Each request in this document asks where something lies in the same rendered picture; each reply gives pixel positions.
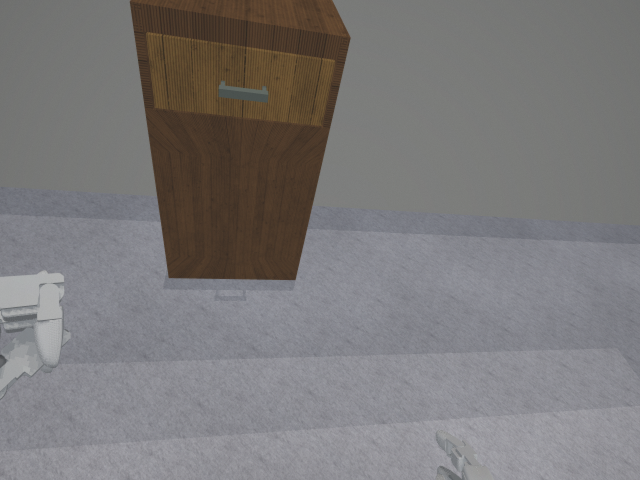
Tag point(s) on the handle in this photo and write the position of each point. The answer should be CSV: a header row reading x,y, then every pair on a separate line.
x,y
243,93

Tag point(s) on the drawer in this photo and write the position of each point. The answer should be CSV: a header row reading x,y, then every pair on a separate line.
x,y
186,74

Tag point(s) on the right robot hand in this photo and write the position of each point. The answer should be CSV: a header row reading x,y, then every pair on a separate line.
x,y
463,457

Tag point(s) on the left robot hand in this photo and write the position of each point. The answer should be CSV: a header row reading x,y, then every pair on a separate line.
x,y
30,303

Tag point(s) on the cabinet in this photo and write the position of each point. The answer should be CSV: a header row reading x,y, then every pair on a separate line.
x,y
235,194

